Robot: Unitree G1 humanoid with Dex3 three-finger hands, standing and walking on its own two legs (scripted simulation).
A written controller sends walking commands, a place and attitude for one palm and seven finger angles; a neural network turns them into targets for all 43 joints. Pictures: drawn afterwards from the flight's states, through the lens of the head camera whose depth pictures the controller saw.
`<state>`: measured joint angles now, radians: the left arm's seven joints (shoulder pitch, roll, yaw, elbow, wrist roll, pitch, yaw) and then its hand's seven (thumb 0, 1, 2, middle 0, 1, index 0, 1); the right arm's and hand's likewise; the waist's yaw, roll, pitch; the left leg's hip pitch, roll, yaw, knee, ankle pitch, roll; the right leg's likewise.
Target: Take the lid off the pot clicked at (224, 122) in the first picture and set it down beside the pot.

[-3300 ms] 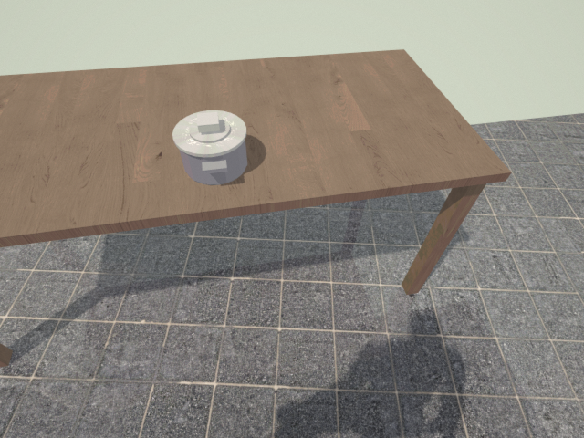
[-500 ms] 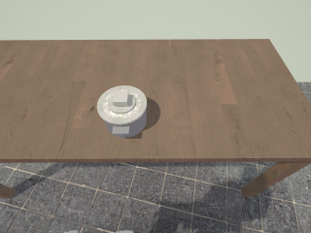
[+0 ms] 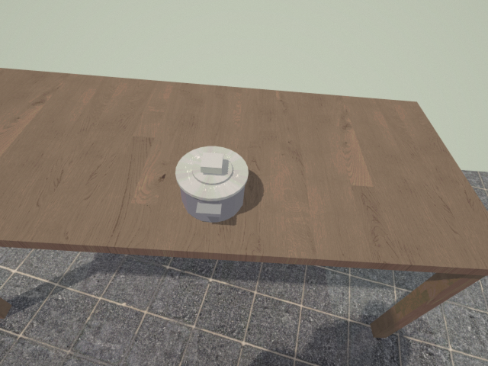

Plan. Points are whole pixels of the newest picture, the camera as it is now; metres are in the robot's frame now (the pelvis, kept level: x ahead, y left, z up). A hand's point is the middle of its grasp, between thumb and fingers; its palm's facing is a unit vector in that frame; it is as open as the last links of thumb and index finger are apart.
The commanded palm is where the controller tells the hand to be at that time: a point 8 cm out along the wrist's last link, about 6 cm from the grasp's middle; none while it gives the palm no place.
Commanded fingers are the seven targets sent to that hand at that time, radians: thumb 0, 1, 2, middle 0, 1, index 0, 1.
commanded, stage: come to a stop and stand still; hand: left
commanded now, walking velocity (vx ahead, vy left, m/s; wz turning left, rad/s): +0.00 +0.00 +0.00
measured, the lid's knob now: (212, 163) +0.51 +0.12 +0.01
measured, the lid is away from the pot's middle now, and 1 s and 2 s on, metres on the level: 0.00 0.00 0.00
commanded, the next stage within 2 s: look again from close up in 0.24 s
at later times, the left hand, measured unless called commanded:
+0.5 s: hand out of the picture +0.00 +0.19 -0.18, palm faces +0.00 -0.98 -0.19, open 7.3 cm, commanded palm none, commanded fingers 0.00 0.90 0.90 -0.20 -0.30 -0.20 -0.30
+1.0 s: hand out of the picture +0.01 +0.19 -0.18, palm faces +0.02 -0.98 -0.18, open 7.3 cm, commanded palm none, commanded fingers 0.00 0.90 0.90 -0.20 -0.30 -0.20 -0.30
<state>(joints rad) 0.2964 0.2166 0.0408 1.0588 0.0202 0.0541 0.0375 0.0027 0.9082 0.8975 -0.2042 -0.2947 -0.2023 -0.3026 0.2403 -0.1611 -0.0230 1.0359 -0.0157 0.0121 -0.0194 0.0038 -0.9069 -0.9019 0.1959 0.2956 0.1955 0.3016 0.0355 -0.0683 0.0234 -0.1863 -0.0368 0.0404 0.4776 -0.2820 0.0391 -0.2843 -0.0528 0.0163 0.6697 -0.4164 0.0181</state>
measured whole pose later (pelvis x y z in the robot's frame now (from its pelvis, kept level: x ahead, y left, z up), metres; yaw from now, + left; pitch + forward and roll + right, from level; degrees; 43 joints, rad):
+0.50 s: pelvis +0.00 +0.02 +0.00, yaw +0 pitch +0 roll -1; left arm 0.31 0.14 -0.02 1.09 0.01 -0.01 0.04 0.00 0.92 0.90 -0.20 -0.29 -0.20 -0.30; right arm 0.33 -0.15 0.01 1.05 -0.01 -0.01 -0.02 0.01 -0.92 -0.90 0.20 0.30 0.20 0.30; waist -0.01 0.01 0.01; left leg -0.23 -0.04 0.04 0.53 -0.31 0.06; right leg -0.21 -0.01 -0.02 0.51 -0.30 0.00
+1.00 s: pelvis +0.01 +0.02 +0.00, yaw -1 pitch +0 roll +0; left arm 0.31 0.15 -0.02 1.07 0.01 -0.01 0.05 0.00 0.91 0.90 -0.20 -0.29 -0.20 -0.30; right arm 0.28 -0.15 0.01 1.09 -0.01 -0.03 -0.03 0.01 -0.92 -0.90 0.20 0.30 0.20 0.30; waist 0.01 -0.02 0.03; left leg -0.17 -0.05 0.05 0.47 -0.29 0.06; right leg -0.17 -0.02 -0.01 0.49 -0.31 0.01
